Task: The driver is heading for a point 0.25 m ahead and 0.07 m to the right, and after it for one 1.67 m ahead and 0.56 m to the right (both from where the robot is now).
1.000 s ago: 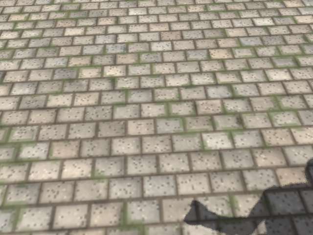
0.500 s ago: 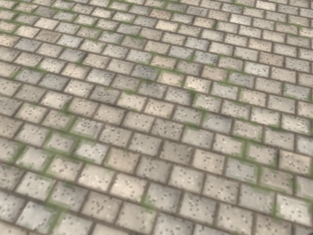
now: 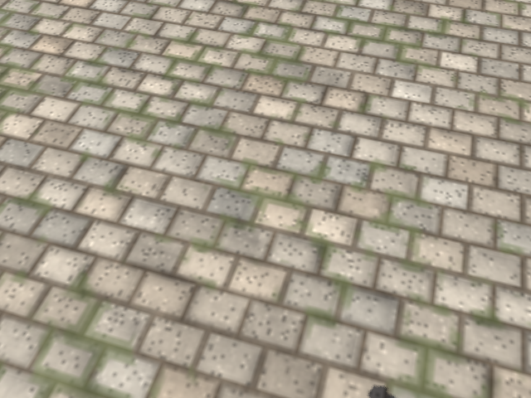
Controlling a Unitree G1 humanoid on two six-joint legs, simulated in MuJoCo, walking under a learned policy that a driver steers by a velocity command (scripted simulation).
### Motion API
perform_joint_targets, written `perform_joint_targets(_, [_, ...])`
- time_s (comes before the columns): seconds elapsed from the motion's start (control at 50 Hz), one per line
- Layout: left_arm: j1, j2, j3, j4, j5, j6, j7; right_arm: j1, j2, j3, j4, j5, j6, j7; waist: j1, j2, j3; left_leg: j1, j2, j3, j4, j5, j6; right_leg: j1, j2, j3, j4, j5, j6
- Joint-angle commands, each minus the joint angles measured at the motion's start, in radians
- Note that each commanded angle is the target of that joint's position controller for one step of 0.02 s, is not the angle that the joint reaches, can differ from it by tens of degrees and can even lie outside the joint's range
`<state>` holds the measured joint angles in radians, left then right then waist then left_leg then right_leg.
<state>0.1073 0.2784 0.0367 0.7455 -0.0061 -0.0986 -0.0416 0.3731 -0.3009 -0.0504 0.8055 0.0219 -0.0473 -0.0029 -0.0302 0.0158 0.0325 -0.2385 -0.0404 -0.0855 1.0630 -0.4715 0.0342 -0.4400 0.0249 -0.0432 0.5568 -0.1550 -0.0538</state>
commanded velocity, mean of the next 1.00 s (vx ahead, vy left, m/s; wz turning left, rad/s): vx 0.50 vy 0.00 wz -0.26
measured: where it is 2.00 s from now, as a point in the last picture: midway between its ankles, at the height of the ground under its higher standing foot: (351, 207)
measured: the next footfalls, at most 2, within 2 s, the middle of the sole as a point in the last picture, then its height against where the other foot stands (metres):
left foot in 0.44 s outside the picture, level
right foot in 0.96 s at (331, 319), level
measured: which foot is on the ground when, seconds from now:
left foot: up 0.00-0.42, down 0.44-0.96, up 0.98-1.00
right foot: down 0.00-0.44, up 0.46-0.94, down 0.96-1.00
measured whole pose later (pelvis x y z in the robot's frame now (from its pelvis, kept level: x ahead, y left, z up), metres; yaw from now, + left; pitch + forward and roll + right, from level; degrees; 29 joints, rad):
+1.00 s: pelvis +0.55 -0.03 -0.01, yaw -20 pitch +1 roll +1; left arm 0.09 0.29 0.07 0.69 -0.03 -0.02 -0.04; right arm 0.28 -0.30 -0.07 0.88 0.01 -0.05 -0.01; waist -0.03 -0.01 0.07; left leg -0.07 0.08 0.16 0.86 -0.51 -0.04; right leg -0.51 0.02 -0.06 0.66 -0.18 -0.11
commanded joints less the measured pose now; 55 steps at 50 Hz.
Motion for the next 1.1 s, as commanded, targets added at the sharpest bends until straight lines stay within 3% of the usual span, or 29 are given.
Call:
perform_joint_targets(0.02, [0.149,0.128,0.035,-0.005,0.007,0.008,0.011,-0.117,-0.131,-0.025,-0.128,-0.001,-0.041,0.002,0.093,-0.06,-0.072,-0.492,0.116,-0.005,0.158,0.103,0.003,0.437,-0.308,0.462,-0.314,-0.148,-0.184])
perform_joint_targets(0.06, [0.109,0.1,0.025,-0.008,0.019,-0.001,0.01,-0.07,-0.1,-0.027,-0.109,-0.01,-0.026,0.001,0.036,-0.101,-0.049,-0.379,0.156,-0.006,0.077,0.172,-0.006,0.303,-0.254,0.36,-0.365,-0.012,-0.174])
perform_joint_targets(0.1, [0.112,0.114,0.029,0.005,0.01,-0.01,0.011,-0.051,-0.068,-0.02,-0.098,-0.013,-0.013,-0.002,0.018,-0.103,-0.041,-0.363,0.166,0.013,0.019,0.199,-0.027,0.255,-0.242,0.285,-0.401,0.088,-0.191])
perform_joint_targets(0.16, [0.139,0.148,0.039,0.028,0.005,-0.009,0.021,-0.147,-0.051,-0.011,-0.126,-0.022,-0.015,-0.004,0.037,-0.078,-0.01,-0.415,0.177,0.027,-0.152,0.35,-0.054,0.262,-0.227,0.201,-0.433,0.186,-0.19])
perform_joint_targets(0.24, [0.199,0.168,0.043,0.057,-0.007,0.003,0.032,-0.291,-0.021,0.002,-0.153,-0.016,-0.032,0.012,0.092,-0.07,0.011,-0.352,0.136,0.069,-0.415,0.558,-0.056,0.281,-0.188,0.112,-0.435,0.193,-0.149])
perform_joint_targets(0.32, [0.268,0.181,0.048,0.099,-0.016,0.024,0.036,-0.387,-0.034,0.001,-0.185,-0.005,-0.042,0.032,0.117,-0.073,0.035,-0.375,0.115,0.063,-0.523,0.545,-0.033,0.409,-0.246,0.134,-0.392,0.196,-0.141])
perform_joint_targets(0.38, [0.271,0.196,0.056,0.114,-0.02,0.043,0.044,-0.365,-0.067,-0.012,-0.19,-0.009,-0.052,0.041,0.075,-0.087,0.019,-0.304,0.092,0.056,-0.574,0.43,-0.001,0.474,-0.278,0.182,-0.3,0.303,-0.117])
perform_joint_targets(0.4, [0.248,0.205,0.058,0.11,-0.021,0.048,0.046,-0.29,-0.09,-0.024,-0.17,-0.012,-0.055,0.038,0.025,-0.093,-0.022,-0.187,0.068,0.077,-0.602,0.411,0.016,0.464,-0.26,0.173,-0.217,0.427,-0.102])
perform_joint_targets(0.42, [0.241,0.182,0.049,0.105,-0.015,0.05,0.047,-0.145,-0.136,-0.049,-0.127,-0.016,-0.057,0.03,-0.046,-0.076,-0.121,0.036,0.065,0.086,-0.607,0.427,0.044,0.404,-0.205,0.14,-0.05,0.484,-0.074])
perform_joint_targets(0.44, [0.241,0.118,0.024,0.075,0.01,0.047,0.047,0.034,-0.209,-0.07,-0.1,-0.032,-0.054,0.018,-0.112,0.02,-0.287,0.346,0.238,-0.085,-0.556,0.444,0.104,0.212,-0.135,0.097,0.248,0.251,-0.034])
perform_joint_targets(0.46, [0.384,0.001,-0.01,0.062,-0.001,0.028,0.041,0.072,-0.278,-0.084,-0.079,-0.034,-0.044,0.018,-0.044,0.295,-0.418,0.658,0.465,-0.524,-0.65,0.25,0.255,-0.169,0.028,0.067,0.582,-0.377,0.028])
perform_joint_targets(0.48, [0.331,0.116,0.016,0.082,-0.027,0.016,0.038,0.073,-0.17,-0.06,-0.086,-0.025,-0.041,0.016,-0.09,0.198,-0.389,0.612,0.447,-0.589,-0.729,0.089,0.239,-0.27,-0.018,0.179,0.701,-0.427,0.028])
perform_joint_targets(0.5, [0.238,0.169,0.035,0.053,-0.044,0.01,0.037,0.008,-0.128,-0.045,-0.088,-0.022,-0.043,0.012,-0.087,0.147,-0.235,0.491,0.416,-0.433,-0.752,0.1,0.193,-0.327,-0.061,0.167,0.722,-0.34,0.021])
perform_joint_targets(0.54, [0.169,0.148,0.04,0.039,-0.026,0.017,0.044,-0.109,-0.075,-0.029,-0.088,-0.028,-0.049,0.012,-0.034,0.081,-0.099,0.262,0.344,-0.235,-0.815,0.261,0.159,-0.276,-0.129,0.145,0.646,-0.197,0.032])
perform_joint_targets(0.58, [0.209,0.108,0.042,0.047,-0.028,0.043,0.043,-0.157,-0.051,-0.026,-0.078,-0.037,-0.063,0.014,0.016,0.101,-0.065,0.145,0.311,-0.116,-0.88,0.35,0.15,-0.181,-0.159,0.149,0.605,-0.134,0.042])
perform_joint_targets(0.64, [0.181,0.069,0.039,0.024,-0.022,0.072,0.044,-0.174,-0.075,-0.037,-0.051,-0.036,-0.077,0.01,0.038,0.061,-0.016,0.091,0.314,0.005,-0.931,0.465,0.163,-0.211,-0.17,0.149,0.543,-0.067,0.06])
perform_joint_targets(0.72, [0.094,0.051,0.034,-0.011,-0.017,0.068,0.026,-0.165,-0.106,-0.047,-0.024,-0.038,-0.069,-0.004,0.019,0.04,0.013,0.116,0.281,0.155,-0.948,0.526,0.142,-0.223,-0.16,0.119,0.317,0.14,0.064])
perform_joint_targets(0.8, [-0.045,0.035,0.023,-0.066,-0.013,0.063,0.001,-0.107,-0.14,-0.058,0.008,-0.023,-0.051,-0.012,-0.035,0.014,0.051,0.195,0.301,0.233,-0.939,0.549,0.128,-0.216,-0.14,0.048,0.144,0.203,0.04])
perform_joint_targets(0.86, [-0.095,0.051,0.028,-0.107,-0.014,0.066,-0.014,-0.081,-0.161,-0.068,0.03,-0.006,-0.027,-0.012,-0.036,0.022,0.062,0.31,0.334,0.261,-0.875,0.66,0.107,-0.236,-0.12,0.014,0.087,0.115,0.003])
perform_joint_targets(0.9, [-0.06,0.079,0.043,-0.118,-0.012,0.071,-0.019,-0.097,-0.189,-0.076,0.028,0.003,-0.012,-0.017,0.003,0.053,0.018,0.351,0.336,0.29,-0.756,0.966,0.084,-0.145,-0.064,-0.04,0.082,0.013,-0.035])
perform_joint_targets(0.92, [0.009,0.105,0.058,-0.108,-0.014,0.075,-0.018,-0.108,-0.201,-0.08,0.024,0.007,-0.003,-0.02,0.048,0.068,-0.028,0.351,0.329,0.303,-0.641,1.115,0.072,-0.049,-0.024,-0.068,0.084,-0.035,-0.058])
perform_joint_targets(0.94, [0.147,0.145,0.085,-0.075,-0.017,0.077,-0.012,-0.127,-0.201,-0.078,0.019,0.011,0.005,-0.022,0.13,0.056,-0.097,0.299,0.299,0.328,-0.453,1.155,0.046,0.138,0.023,-0.084,0.031,-0.005,-0.091])
perform_joint_targets(0.96, [0.32,0.218,0.122,-0.029,-0.019,0.086,0.006,-0.119,-0.174,-0.066,0.01,-0.003,0.001,-0.025,0.206,-0.006,-0.187,0.098,0.257,0.332,-0.176,0.951,0.002,0.438,0.001,0.016,-0.006,0.025,-0.137])
perform_joint_targets(0.98, [0.31,0.342,0.143,-0.026,-0.031,0.084,0.02,-0.023,-0.02,-0.018,-0.046,-0.05,-0.021,-0.011,0.089,-0.296,-0.247,-0.38,0.064,0.287,0.198,0.014,-0.071,0.783,-0.266,0.555,-0.071,-0.087,-0.318])
perform_joint_targets(1.0, [0.33,0.282,0.119,-0.068,-0.02,0.065,0.013,-0.094,-0.065,-0.015,-0.058,-0.018,-0.064,0.003,0.139,-0.194,-0.409,-0.511,0.0,0.026,0.343,-0.141,-0.064,0.868,-0.365,0.894,-0.248,-0.252,-0.395])
perform_joint_targets(1.02, [0.299,0.217,0.099,-0.061,-0.01,0.048,0.009,-0.208,-0.127,-0.032,-0.088,0.024,-0.089,0.013,0.164,-0.126,-0.275,-0.599,0.055,-0.006,0.335,-0.047,-0.035,0.792,-0.342,0.764,-0.283,-0.19,-0.331])
perform_joint_targets(1.04, [0.246,0.19,0.092,-0.064,-0.012,0.038,0.01,-0.23,-0.116,-0.026,-0.096,0.02,-0.103,0.009,0.126,-0.068,-0.185,-0.579,0.1,-0.004,0.251,0.043,-0.017,0.655,-0.3,0.638,-0.276,-0.105,-0.293])
perform_joint_targets(1.06, [0.175,0.153,0.081,-0.075,-0.013,0.036,0.012,-0.228,-0.118,-0.03,-0.082,-0.007,-0.105,0.001,0.08,-0.027,-0.122,-0.514,0.133,-0.002,0.159,0.094,-0.021,0.513,-0.259,0.534,-0.278,0.012,-0.264])
perform_joint_targets(1.1, [0.116,0.123,0.068,-0.103,0.004,0.034,0.021,-0.197,-0.129,-0.041,-0.073,-0.026,-0.083,0.001,0.026,-0.052,-0.094,-0.389,0.157,-0.009,0.067,0.15,-0.038,0.358,-0.215,0.446,-0.314,0.153,-0.252])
